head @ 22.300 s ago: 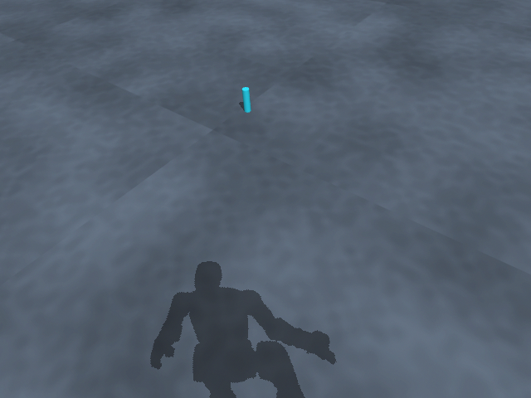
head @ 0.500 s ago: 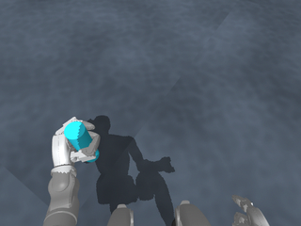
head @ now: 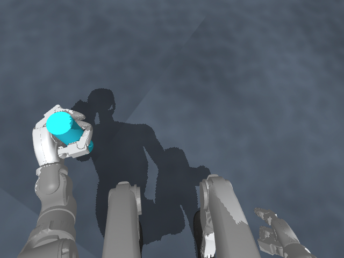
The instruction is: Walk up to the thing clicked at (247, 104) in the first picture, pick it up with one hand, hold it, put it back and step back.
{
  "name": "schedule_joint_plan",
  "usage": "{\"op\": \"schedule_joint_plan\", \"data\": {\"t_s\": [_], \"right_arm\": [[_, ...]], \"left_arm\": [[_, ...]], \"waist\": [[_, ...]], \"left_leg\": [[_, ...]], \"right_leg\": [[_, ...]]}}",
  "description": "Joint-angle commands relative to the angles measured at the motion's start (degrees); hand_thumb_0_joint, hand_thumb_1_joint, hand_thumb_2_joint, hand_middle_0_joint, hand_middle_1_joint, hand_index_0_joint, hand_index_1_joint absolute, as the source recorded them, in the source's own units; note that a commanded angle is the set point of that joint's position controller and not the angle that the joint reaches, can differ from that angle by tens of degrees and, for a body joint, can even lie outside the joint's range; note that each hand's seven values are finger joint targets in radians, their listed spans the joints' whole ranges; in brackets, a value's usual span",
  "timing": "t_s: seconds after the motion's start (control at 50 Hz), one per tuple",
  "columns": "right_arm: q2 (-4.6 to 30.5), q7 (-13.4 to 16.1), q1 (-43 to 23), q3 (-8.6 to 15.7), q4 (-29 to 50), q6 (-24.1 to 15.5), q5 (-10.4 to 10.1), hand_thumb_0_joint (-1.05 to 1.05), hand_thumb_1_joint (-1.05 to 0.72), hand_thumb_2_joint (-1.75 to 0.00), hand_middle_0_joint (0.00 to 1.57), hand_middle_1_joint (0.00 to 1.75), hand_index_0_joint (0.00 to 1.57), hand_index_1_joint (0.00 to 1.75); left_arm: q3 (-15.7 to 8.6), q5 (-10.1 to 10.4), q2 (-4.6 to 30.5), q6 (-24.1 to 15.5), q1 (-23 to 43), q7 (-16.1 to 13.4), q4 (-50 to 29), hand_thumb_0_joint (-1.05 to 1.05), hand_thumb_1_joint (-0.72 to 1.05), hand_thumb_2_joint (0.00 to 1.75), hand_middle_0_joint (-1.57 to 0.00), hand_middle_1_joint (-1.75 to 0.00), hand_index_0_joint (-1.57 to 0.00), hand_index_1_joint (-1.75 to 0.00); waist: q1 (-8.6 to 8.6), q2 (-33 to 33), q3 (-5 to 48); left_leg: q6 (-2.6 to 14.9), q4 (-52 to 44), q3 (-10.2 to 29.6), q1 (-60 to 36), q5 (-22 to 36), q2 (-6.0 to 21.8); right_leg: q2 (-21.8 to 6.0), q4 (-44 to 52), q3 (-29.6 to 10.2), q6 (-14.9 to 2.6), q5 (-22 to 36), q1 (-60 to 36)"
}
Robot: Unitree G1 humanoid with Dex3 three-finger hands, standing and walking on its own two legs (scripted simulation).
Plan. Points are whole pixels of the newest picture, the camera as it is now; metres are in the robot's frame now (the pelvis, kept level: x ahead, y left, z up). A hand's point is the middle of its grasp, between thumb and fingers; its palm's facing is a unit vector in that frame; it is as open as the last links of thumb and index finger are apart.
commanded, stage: crouch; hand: left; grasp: from the side
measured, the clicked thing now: (73, 136) +0.40 +0.23 -0.06
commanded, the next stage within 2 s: lower in 0.98 s
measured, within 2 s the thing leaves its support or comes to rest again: neither
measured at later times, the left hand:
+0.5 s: hand (92, 146) +0.42 +0.23 -0.20, palm faces +0.20 -0.98 -0.02, open 6.2 cm
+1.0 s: hand (95, 149) +0.43 +0.24 -0.26, palm faces +0.19 -0.98 -0.02, open 6.2 cm
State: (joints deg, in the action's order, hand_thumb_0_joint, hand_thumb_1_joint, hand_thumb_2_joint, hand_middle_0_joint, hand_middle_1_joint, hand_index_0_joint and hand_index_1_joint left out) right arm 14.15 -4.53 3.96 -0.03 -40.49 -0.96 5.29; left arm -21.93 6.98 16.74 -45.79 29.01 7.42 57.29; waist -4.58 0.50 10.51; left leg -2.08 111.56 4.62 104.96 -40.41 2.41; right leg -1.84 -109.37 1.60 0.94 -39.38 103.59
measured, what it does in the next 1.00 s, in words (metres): lowers itself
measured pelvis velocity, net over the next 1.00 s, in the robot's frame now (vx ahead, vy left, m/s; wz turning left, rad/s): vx -0.03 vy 0.01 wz -0.10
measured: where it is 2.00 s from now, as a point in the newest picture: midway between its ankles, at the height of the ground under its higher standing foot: (169, 255)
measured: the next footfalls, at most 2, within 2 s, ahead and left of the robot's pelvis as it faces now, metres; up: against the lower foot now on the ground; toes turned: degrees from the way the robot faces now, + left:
none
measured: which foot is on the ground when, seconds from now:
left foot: down 0.00-1.00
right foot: down 0.00-1.00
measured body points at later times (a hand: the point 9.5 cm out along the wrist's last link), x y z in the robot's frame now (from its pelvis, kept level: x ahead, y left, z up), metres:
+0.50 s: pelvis -0.03 +0.00 -0.14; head +0.18 +0.05 +0.26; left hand +0.40 +0.28 -0.19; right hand +0.06 -0.27 -0.25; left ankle +0.06 +0.14 -0.44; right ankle +0.07 -0.13 -0.44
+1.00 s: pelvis -0.03 +0.01 -0.17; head +0.20 +0.08 +0.21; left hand +0.41 +0.29 -0.26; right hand +0.07 -0.28 -0.27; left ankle +0.06 +0.14 -0.44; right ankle +0.07 -0.13 -0.44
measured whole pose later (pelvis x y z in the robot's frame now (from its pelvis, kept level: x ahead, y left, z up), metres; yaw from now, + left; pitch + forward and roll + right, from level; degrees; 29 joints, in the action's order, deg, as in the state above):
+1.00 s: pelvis -0.03 +0.01 -0.17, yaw -6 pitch +25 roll -9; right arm 18.6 -6.9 0.3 -9.6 -40.4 1.9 11.0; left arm -31.2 5.4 30.1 -47.7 36.1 9.0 65.5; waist -10.6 4.4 -3.4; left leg -2.8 144.6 12.4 130.3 -40.4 0.3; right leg 0.0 -137.7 4.8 2.8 -37.4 126.2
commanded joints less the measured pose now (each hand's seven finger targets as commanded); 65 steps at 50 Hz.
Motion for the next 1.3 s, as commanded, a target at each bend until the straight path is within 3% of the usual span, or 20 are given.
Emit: {"op": "schedule_joint_plan", "data": {"t_s": [0.0,0.04,0.06,0.08,0.22,0.24,0.32,0.36,0.38,0.46,0.52,0.58,0.62,0.72,0.84,0.86,1.0,1.04,1.18,1.28], "right_arm": [[11.20,0.09,6.76,3.34,3.10,-1.16,0.73,0.00,-0.91,-0.91,0.20,0.30,0.20,0.30],[11.63,-0.07,6.85,3.09,2.62,-1.06,1.14,0.00,-0.90,-0.91,0.20,0.30,0.20,0.30],[11.82,-0.12,6.48,2.93,2.94,-1.08,1.11,0.00,-0.91,-0.91,0.20,0.30,0.20,0.30],[11.75,-0.06,6.04,2.64,3.27,-1.03,1.01,0.00,-0.91,-0.91,0.20,0.30,0.20,0.30],[12.84,-0.07,5.84,1.50,2.78,-0.74,1.39,0.00,-0.91,-0.91,0.20,0.30,0.20,0.30],[13.09,-0.01,6.01,1.32,2.40,-0.71,1.46,0.00,-0.91,-0.91,0.20,0.30,0.20,0.30],[14.25,-0.01,6.36,0.70,2.08,-0.29,1.80,0.00,-0.91,-0.91,0.20,0.30,0.20,0.30],[14.20,-0.13,6.10,0.11,2.18,-0.30,1.95,0.00,-0.91,-0.91,0.20,0.30,0.20,0.30],[15.00,-0.08,6.22,0.18,2.03,-0.23,1.94,0.00,-0.90,-0.91,0.20,0.30,0.20,0.30],[15.55,-0.28,5.86,-0.68,1.86,0.25,2.44,0.00,-0.91,-0.91,0.20,0.30,0.20,0.30],[16.24,-0.33,6.82,-1.37,0.96,0.72,2.99,0.00,-0.91,-0.91,0.20,0.30,0.20,0.30],[16.69,-0.71,6.49,-1.98,1.07,1.18,3.64,0.00,-0.91,-0.91,0.20,0.30,0.20,0.30],[16.75,-0.82,5.61,-2.31,1.24,1.35,3.84,0.00,-0.91,-0.91,0.20,0.30,0.20,0.30],[17.93,-1.30,5.01,-3.29,1.39,1.70,4.65,0.00,-0.91,-0.91,0.20,0.30,0.20,0.30],[19.03,-1.72,4.27,-4.44,1.41,2.08,5.52,0.00,-0.91,-0.91,0.20,0.30,0.20,0.30],[19.09,-1.74,3.88,-4.54,1.48,2.19,5.58,0.00,-0.91,-0.91,0.20,0.30,0.20,0.30],[19.69,-1.76,2.79,-5.31,1.68,2.40,6.38,0.00,-0.91,-0.91,0.20,0.30,0.20,0.30],[20.15,-1.82,3.00,-5.56,1.67,2.49,6.58,0.00,-0.91,-0.91,0.20,0.30,0.20,0.30],[20.99,-2.42,1.29,-7.77,2.79,2.96,7.31,0.00,-0.92,-0.91,0.20,0.30,0.20,0.30],[21.79,-2.64,-0.74,-9.74,3.49,2.82,8.52,0.00,-0.91,-0.90,0.20,0.30,0.20,0.30]], "left_arm": [[-4.53,0.39,13.55,-6.56,20.39,0.41,-9.98,0.00,0.46,1.30,-1.31,-1.39,-1.31,-1.40],[-3.64,-0.41,13.84,-6.75,23.33,0.93,-9.77,0.00,0.49,1.32,-1.32,-1.41,-1.32,-1.42],[-5.96,-0.51,16.13,-6.74,23.31,0.60,-8.95,0.00,0.46,1.30,-1.31,-1.39,-1.31,-1.40],[-5.50,-0.75,16.75,-6.72,25.00,0.34,-8.25,0.00,0.44,1.29,-1.32,-1.39,-1.31,-1.40],[-6.27,-1.02,18.18,-6.06,28.14,1.07,-5.75,0.00,0.47,1.26,-1.30,-1.35,-1.29,-1.36],[-7.46,-1.01,19.54,-5.87,27.78,0.90,-4.97,0.00,0.47,1.25,-1.29,-1.34,-1.29,-1.35],[-9.05,-1.34,21.82,-5.33,26.68,1.00,-4.54,0.00,0.49,1.25,-1.27,-1.33,-1.26,-1.34],[-7.81,-0.95,19.98,-5.29,26.70,1.08,-4.69,0.00,0.49,1.24,-1.28,-1.33,-1.28,-1.34],[-9.17,-0.85,21.57,-5.32,26.62,0.97,-5.01,0.00,0.51,1.25,-1.28,-1.33,-1.27,-1.34],[-8.37,-0.85,21.31,-5.40,26.46,1.19,-5.32,0.00,0.51,1.24,-1.27,-1.32,-1.26,-1.33],[-9.86,-1.34,23.66,-5.48,25.45,0.96,-5.22,0.00,0.52,1.24,-1.25,-1.31,-1.25,-1.31],[-9.25,-1.37,23.13,-5.81,26.38,0.88,-5.71,0.00,0.52,1.25,-1.25,-1.32,-1.25,-1.32],[-9.50,-1.27,23.59,-5.98,25.03,0.73,-4.23,0.00,0.49,1.22,-1.25,-1.31,-1.25,-1.31],[-10.00,-0.95,24.80,-6.60,23.87,1.49,-4.66,0.00,0.53,1.24,-1.25,-1.32,-1.26,-1.32],[-10.22,-0.56,25.38,-6.97,23.57,1.85,-3.68,0.00,0.51,1.25,-1.25,-1.33,-1.26,-1.33],[-11.07,-0.48,26.86,-7.33,24.09,1.58,-5.31,0.00,0.52,1.25,-1.25,-1.32,-1.25,-1.32],[-10.06,-0.49,26.78,-7.96,23.36,1.64,-4.48,0.00,0.53,1.23,-1.26,-1.32,-1.27,-1.32],[-11.12,-0.31,27.52,-7.99,22.27,1.20,-4.99,0.00,0.52,1.24,-1.27,-1.33,-1.27,-1.33],[-10.64,-0.44,26.66,-9.07,20.28,0.13,1.18,0.00,0.46,1.22,-1.30,-1.37,-1.31,-1.36],[-11.44,-0.87,30.80,-11.99,22.25,-0.28,2.33,0.00,0.50,1.21,-1.30,-1.36,-1.32,-1.35]], "waist": [[-0.62,-5.73,37.09],[-1.65,-9.01,35.68],[-0.74,-8.37,36.38],[-1.36,-8.34,34.76],[-2.74,-9.27,33.46],[-2.66,-8.73,32.84],[-2.57,-9.68,32.13],[-3.41,-9.28,30.66],[-3.04,-9.38,30.62],[-4.05,-11.20,30.21],[-4.10,-12.31,30.28],[-5.41,-13.34,28.52],[-5.02,-12.51,27.18],[-5.46,-13.50,27.20],[-6.88,-13.70,24.99],[-6.13,-14.09,25.65],[-7.13,-14.38,23.93],[-6.63,-15.18,24.55],[-8.85,-13.23,19.65],[-9.81,-14.41,18.92]], "left_leg": [[2.71,-6.64,-2.65,-18.99,15.57,-2.18],[2.29,-5.56,-2.86,-16.60,11.39,-2.25],[2.26,-4.61,-3.17,-15.52,10.22,-2.24],[2.25,-4.31,-3.26,-13.06,6.63,-2.29],[2.64,1.46,-3.82,-6.63,2.66,-2.57],[2.79,2.47,-3.89,-5.30,2.28,-2.63],[2.71,5.01,-3.36,-3.88,3.42,-2.64],[2.75,6.06,-3.01,-2.09,2.52,-2.58],[2.62,6.26,-2.63,-2.55,2.82,-2.55],[2.27,8.37,-1.81,-2.52,4.53,-2.32],[2.00,9.99,-1.32,-2.64,8.23,-2.18],[1.89,10.95,-0.67,-2.03,8.22,-2.02],[2.03,11.71,-0.66,-0.21,5.91,-2.00],[1.74,13.26,-0.02,-0.88,8.20,-1.79],[1.80,15.23,0.73,0.62,7.85,-1.65],[1.74,15.42,0.75,0.83,8.27,-1.66],[1.88,16.99,1.02,1.94,7.37,-1.50],[1.53,16.79,1.43,0.39,9.04,-1.50],[1.47,17.71,3.09,2.06,8.20,-1.31],[1.48,18.96,3.55,1.79,6.99,-0.94]], "right_leg": [[2.24,7.28,0.83,-2.69,14.88,-15.40],[2.22,4.92,1.37,-2.98,11.55,-11.89],[2.26,3.97,1.47,-2.88,10.50,-11.53],[2.32,3.45,1.78,-2.87,7.62,-10.41],[2.29,-2.18,3.07,-2.56,5.24,-5.08],[2.31,-2.83,3.24,-2.44,4.90,-4.93],[2.39,-5.91,4.15,-2.45,6.10,-2.53],[2.58,-6.83,4.78,-2.46,5.58,-1.59],[2.58,-7.67,5.07,-2.52,5.89,-0.66],[2.68,-10.09,5.67,-2.66,7.66,1.41],[2.79,-11.83,5.96,-2.68,10.89,0.61],[2.87,-12.64,6.39,-2.65,11.14,1.57],[3.18,-12.77,6.71,-2.59,9.17,2.29],[3.37,-14.42,7.56,-2.48,11.24,1.74],[3.52,-15.53,8.32,-2.21,11.64,1.84],[3.66,-15.95,8.22,-2.28,11.82,1.54],[3.86,-16.34,8.64,-2.16,11.62,1.99],[3.87,-16.75,9.04,-2.21,12.86,1.44],[3.99,-17.50,10.52,-2.09,12.36,2.97],[4.31,-17.79,10.91,-1.90,11.64,1.91]]}}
